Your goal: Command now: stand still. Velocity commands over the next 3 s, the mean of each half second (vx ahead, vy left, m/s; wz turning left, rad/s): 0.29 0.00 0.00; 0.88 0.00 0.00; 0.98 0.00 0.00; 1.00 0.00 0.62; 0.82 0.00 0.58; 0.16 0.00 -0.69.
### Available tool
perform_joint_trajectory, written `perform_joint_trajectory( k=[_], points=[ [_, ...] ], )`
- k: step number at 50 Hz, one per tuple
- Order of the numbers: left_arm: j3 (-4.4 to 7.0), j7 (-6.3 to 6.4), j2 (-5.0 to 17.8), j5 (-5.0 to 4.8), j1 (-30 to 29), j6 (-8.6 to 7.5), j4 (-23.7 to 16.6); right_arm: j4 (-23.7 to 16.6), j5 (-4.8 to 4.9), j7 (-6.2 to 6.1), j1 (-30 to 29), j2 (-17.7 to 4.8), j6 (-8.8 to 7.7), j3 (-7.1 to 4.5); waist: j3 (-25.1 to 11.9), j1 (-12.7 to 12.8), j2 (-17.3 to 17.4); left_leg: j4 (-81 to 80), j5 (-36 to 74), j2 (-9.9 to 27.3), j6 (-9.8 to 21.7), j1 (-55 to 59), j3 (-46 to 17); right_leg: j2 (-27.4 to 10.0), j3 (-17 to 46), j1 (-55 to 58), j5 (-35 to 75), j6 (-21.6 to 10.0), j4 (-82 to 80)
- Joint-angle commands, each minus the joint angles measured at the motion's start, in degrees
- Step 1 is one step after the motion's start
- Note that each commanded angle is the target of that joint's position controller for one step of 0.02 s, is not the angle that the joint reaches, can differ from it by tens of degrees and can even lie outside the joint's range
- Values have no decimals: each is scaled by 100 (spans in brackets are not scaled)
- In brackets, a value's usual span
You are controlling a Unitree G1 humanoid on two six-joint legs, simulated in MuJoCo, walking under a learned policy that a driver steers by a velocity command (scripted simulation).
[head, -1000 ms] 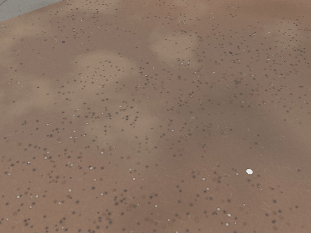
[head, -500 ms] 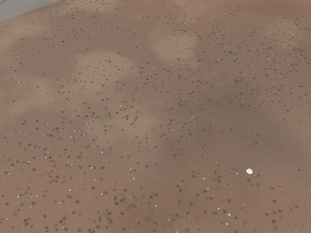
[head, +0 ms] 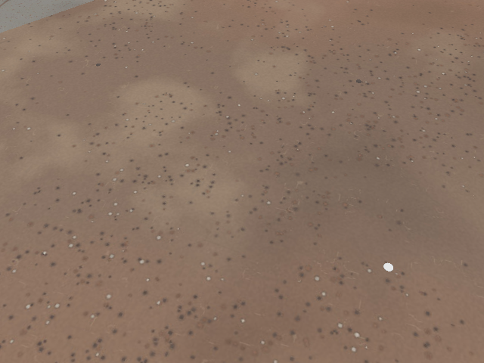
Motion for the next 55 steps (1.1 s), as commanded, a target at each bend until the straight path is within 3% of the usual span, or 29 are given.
perform_joint_trajectory(
  k=[1, 9, 10, 11, 12, 14, 16, 17, 18, 20, 21, 22, 23, 24, 25, 26, 27, 28, 32, 39, 42, 44, 45, 46, 47, 48, 50, 52, 55],
  points=[
    [63, 11, 409, -1, 542, -17, -27, -29, 1, -11, 533, -406, -17, -62, 286, 0, 2, -507, 686, 5, 136, -156, 23, -42, 34, -165, 652, -117, -543],
    [69, 11, 408, -2, 553, -20, -36, -39, 2, -11, 545, -405, -20, -69, 288, 0, 2, -501, 691, 8, 136, -157, 23, -45, 33, -166, 656, -116, -536],
    [92, 28, 429, -28, 752, -7, 52, 49, 27, -25, 739, -406, -9, -86, -50, 4, -24, -362, -609, -177, 218, -44, 210, 104, -99, -37, -686, -208, -462],
    [166, 40, 626, -94, 834, -4, 39, 29, 85, -34, 801, -568, -10, -152, 141, 13, -67, -257, -2223, -217, 354, -341, 184, 82, 20, -293, -2363, -365, -459],
    [211, 36, 739, -137, 881, -51, -11, -65, 118, -28, 712, -655, -62, -190, 578, 52, -116, -191, -3133, -47, 497, -859, -41, -169, 391, -639, -3406, -554, -573],
    [260, 5, 838, -200, 1066, -288, -131, -445, 192, 25, 128, -444, -326, -147, 962, 274, -428, 250, -2281, 141, 507, -1671, -120, -867, 1395, -396, -3285, -915, -1135],
    [432, -36, 1269, -195, 1106, -441, -159, -758, 162, 145, -458, -189, -551, -88, 750, 352, -1213, 1584, -534, 122, 473, -1983, 320, -2001, 3042, -60, -3159, -1477, -2120],
    [411, -51, 1185, -131, 850, -494, -318, -870, 150, 190, -513, -346, -614, -127, 680, 243, -1059, 2218, -746, 310, 564, -2009, 79, -2224, 3359, -308, -3037, -1568, -2286],
    [376, -81, 1100, -115, 479, -542, -522, -972, 190, 207, -432, -402, -658, -139, 646, 46, -998, 2390, -1014, 443, 643, -2027, -63, -2199, 3203, -408, -2773, -1455, -2347],
    [378, -110, 1217, -292, -256, -541, -869, -900, 247, 191, 31, -487, -735, -163, 500, -371, -934, 877, -965, 421, 754, -869, 197, -1635, 1980, -868, -1935, -959, -2291],
    [498, -222, 1308, 151, -245, -375, -678, -769, -224, 392, 415, -483, -590, -233, 240, -569, -678, -10, -741, -232, 609, 270, 982, -931, 1032, -1204, -2277, -905, -1664],
    [543, -223, 1295, 275, -386, -298, -725, -491, -212, 405, 1133, -460, -509, -314, 275, -864, -307, -266, -178, -587, 420, 1286, 1431, -557, 625, -1768, -2342, -885, -975],
    [526, -222, 1116, 293, -603, -319, -846, -221, -213, 350, 1953, -495, -494, -362, 148, -1163, 314, -381, -333, -229, 367, 2555, 868, -270, 256, -2769, -1786, -838, 346],
    [370, -264, 526, 286, -962, -430, -1126, -139, -344, 280, 2700, -877, -528, -432, -124, -1410, 1780, -1315, -2228, 1375, 537, 2982, -1636, 176, -220, -3704, -1321, -697, 2775],
    [295, -372, 258, 222, -882, -534, -1394, -277, -353, 246, 2294, -1094, -484, -407, 82, -890, 1798, -2282, -3460, 2262, 1151, 2509, -3965, 193, 219, -4608, -866, -799, 3647],
    [298, -449, 403, 288, -1170, -565, -1561, -457, -321, 222, 1653, -1196, -480, -446, 526, -583, 1168, -2450, -3924, 2598, 1527, 1911, -4310, -426, 284, -4958, -246, -799, 4170],
    [330, -529, 630, 305, -1402, -576, -1598, -662, -273, 270, 1120, -1107, -541, -427, 586, -436, 428, -2360, -3311, 2314, 1449, 1630, -3614, -650, 257, -4850, 302, -711, 4187],
    [355, -577, 685, 333, -1290, -560, -1524, -718, -230, 305, 968, -1080, -585, -416, 438, -311, 193, -2409, -2697, 1973, 1302, 1439, -2866, -706, 222, -4482, 454, -598, 3949],
    [333, -665, 610, 291, -1522, -333, -1611, -515, -163, 271, 1346, -711, -702, -302, 594, -210, 375, -2723, -687, 1223, 1060, 1268, -1276, -633, -261, -4196, 986, -353, 3501],
    [209, -657, 599, 178, -3057, -288, -2318, -505, -100, 258, 1427, -950, -793, -301, 825, -293, 485, -3214, 2210, 1263, 1085, 1370, -122, -326, -854, -2831, 1599, -580, 1027],
    [292, -499, 857, 203, -2483, -309, -2236, -408, -137, 250, 1440, -1226, -756, -342, 161, 99, 829, -1682, 6276, 1332, 937, 1971, 353, 281, -1155, -1464, 926, -946, 738],
    [506, -344, 1269, 195, -308, -342, -1619, -399, -192, 158, 1231, -1547, -622, -439, -976, 1126, 903, 957, 6821, 1279, 796, 1488, 517, 510, -1026, 886, 572, -1116, 446],
    [663, -267, 1695, 293, 704, -366, -1344, -513, -211, 161, 1152, -1339, -601, -409, -1575, 1468, 587, 2882, 4959, 968, 796, 83, 443, -361, 5, 2519, -591, -1197, 515],
    [775, -312, 2104, 404, 875, -383, -1274, -751, 77, 316, 1589, -348, -691, -223, -2392, 761, -1388, 5294, -285, -173, 591, -2050, 149, -2113, 3490, 3902, -3148, -1593, -637],
    [756, -423, 1932, 296, 547, -369, -1270, -865, 123, 334, 1333, -830, -777, -319, -2321, 690, -1067, 5841, -427, -164, 833, -2795, -569, -2198, 4825, 3573, -3603, -1655, -1739],
    [672, -426, 1552, 294, 0, -420, -1226, -1075, 91, 296, 503, -1041, -762, -382, -1180, 525, -561, 5866, 108, 212, 871, -3187, -344, -2006, 3727, 2702, -2734, -1535, -1645],
    [511, -422, 945, 262, -299, -545, -1087, -1222, -120, 361, 49, -793, -712, -324, -415, 116, 213, 5057, 465, 654, 872, -2615, -375, -1515, 2318, 923, -1244, -1244, -1811],
    [408, -383, 691, 210, -213, -622, -913, -1210, -286, 481, 256, -491, -517, -259, -146, -252, -55, 4664, 429, 836, 740, -2236, -349, -1247, 1683, 39, -1089, -1119, -2070],
    [386, -349, 836, 120, 129, -718, -806, -1563, -319, 562, -548, -552, -368, -221, 477, -264, -129, 4129, 873, 1023, 520, -3027, -56, -1067, 1089, -215, -501, -1203, -2518]
  ],
)
Next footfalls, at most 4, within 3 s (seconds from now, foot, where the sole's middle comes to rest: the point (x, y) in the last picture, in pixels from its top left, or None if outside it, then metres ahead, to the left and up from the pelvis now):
0.90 right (275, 357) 0.51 -0.06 -0.77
1.38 left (223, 219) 0.97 0.10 -0.77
1.82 right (270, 130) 1.41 -0.08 -0.77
2.30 left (191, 83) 1.71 0.26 -0.77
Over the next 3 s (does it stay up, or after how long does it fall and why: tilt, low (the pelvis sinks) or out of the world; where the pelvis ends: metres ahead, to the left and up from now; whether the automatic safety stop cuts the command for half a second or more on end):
stays up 1.87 0.32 -0.01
